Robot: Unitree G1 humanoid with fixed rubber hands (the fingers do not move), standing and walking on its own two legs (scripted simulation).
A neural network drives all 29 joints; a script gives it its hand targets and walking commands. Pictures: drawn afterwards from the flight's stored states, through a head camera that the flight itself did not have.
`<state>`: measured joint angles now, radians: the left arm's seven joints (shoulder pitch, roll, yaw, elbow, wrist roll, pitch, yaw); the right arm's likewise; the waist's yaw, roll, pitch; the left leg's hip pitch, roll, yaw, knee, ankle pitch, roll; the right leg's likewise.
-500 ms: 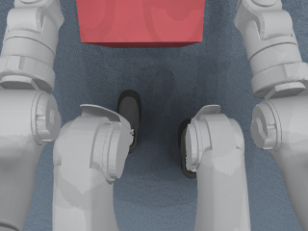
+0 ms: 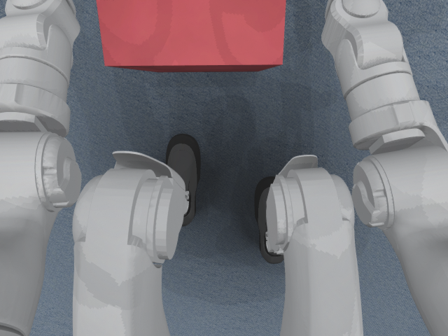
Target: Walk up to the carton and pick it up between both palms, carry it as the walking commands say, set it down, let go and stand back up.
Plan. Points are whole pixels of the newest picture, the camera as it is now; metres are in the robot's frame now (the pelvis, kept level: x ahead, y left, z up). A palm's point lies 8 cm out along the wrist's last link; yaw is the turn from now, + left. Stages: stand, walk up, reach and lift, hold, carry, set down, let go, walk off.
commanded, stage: reach and lift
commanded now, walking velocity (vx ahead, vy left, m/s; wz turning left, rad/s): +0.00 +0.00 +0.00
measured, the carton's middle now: out of the picture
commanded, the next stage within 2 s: none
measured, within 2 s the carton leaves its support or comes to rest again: leaves its support in 0.98 s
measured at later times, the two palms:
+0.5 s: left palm out of the picture +0.54 +0.23 -0.17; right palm out of the picture +0.54 -0.06 -0.19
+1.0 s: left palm out of the picture +0.54 +0.22 -0.17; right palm out of the picture +0.54 -0.07 -0.18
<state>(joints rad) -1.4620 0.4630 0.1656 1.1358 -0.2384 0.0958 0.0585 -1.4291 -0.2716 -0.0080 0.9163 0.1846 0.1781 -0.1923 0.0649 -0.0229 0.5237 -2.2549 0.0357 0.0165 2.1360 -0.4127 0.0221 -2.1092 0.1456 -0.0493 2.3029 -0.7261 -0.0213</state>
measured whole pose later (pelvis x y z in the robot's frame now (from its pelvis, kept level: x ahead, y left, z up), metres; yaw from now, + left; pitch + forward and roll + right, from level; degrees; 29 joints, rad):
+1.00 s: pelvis +0.00 +0.01 +0.00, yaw -1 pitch +29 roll -1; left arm -1.57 0.37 0.07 1.16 -0.22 0.19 0.13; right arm -1.46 -0.22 -0.10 0.95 0.12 0.25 -0.16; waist 0.09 0.00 0.53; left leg -2.26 0.04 0.02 2.16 -0.41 0.05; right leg -2.10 0.14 -0.04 2.31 -0.73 0.00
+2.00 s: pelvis -0.02 +0.01 +0.06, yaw +0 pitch +27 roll -4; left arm -1.44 0.21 0.28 0.69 0.02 0.42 0.16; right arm -1.38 -0.13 -0.35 0.62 -0.01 0.42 -0.14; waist 0.09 -0.03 0.53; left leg -2.05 -0.01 -0.02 1.95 -0.37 0.03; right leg -1.89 0.12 -0.06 2.08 -0.67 0.00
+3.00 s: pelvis -0.03 +0.01 +0.17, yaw +2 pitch +19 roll -5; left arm -1.33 0.11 0.34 0.57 0.11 0.50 0.14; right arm -1.25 -0.07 -0.43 0.52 -0.08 0.46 -0.08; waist 0.07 0.00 0.52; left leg -1.64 -0.04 -0.05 1.62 -0.31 0.02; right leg -1.49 0.11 -0.05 1.72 -0.57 0.00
